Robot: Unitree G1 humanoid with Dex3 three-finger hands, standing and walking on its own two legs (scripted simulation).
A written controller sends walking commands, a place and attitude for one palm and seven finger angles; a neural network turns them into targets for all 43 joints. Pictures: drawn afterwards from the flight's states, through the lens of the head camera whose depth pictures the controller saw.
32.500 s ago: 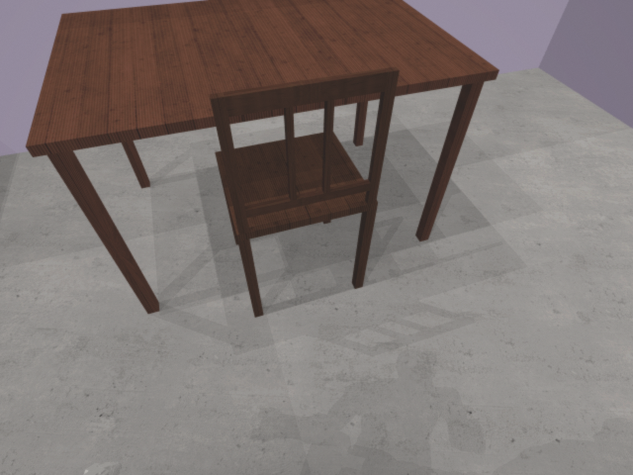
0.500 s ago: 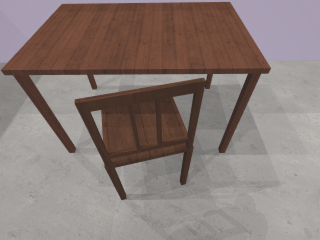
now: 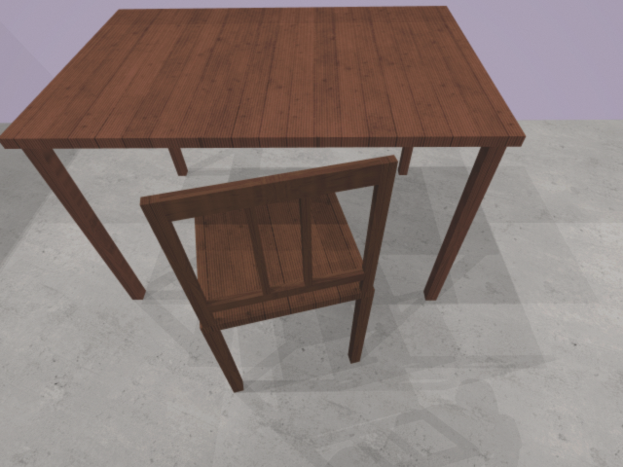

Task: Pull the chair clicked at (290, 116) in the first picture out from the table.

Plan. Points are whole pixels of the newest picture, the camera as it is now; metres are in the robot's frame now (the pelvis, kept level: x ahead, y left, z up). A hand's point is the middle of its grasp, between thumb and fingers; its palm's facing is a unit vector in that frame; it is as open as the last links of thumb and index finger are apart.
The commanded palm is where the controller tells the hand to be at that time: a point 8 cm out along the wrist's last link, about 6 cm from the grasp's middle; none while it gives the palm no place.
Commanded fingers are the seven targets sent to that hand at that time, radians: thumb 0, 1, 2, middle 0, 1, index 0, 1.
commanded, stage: take the last steps up to it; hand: left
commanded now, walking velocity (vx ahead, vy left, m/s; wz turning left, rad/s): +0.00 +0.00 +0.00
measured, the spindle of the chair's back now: (258, 253) +0.50 +0.13 -0.10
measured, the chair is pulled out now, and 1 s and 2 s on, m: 0.16 0.16 0.16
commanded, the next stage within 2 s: come to a stop and stand still in 0.20 s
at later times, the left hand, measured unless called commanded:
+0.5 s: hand out of the picture +0.03 +0.17 -0.18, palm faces +0.08 -0.98 -0.21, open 7.4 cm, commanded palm none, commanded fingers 0.00 0.90 0.90 -0.20 -0.30 -0.20 -0.30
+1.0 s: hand out of the picture +0.00 +0.21 -0.19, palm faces +0.05 -0.98 -0.18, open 7.4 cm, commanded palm none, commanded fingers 0.00 0.90 0.90 -0.20 -0.30 -0.20 -0.30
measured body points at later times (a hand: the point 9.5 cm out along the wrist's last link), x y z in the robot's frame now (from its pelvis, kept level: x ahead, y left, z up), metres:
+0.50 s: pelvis +0.04 +0.00 -0.01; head +0.06 +0.00 +0.44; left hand +0.03 +0.22 -0.17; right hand +0.00 -0.21 -0.17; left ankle -0.02 +0.13 -0.74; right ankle -0.02 -0.12 -0.74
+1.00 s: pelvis -0.02 +0.03 -0.01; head -0.04 +0.05 +0.44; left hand +0.00 +0.26 -0.17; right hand +0.05 -0.21 -0.15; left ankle +0.01 +0.12 -0.74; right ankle -0.02 -0.12 -0.74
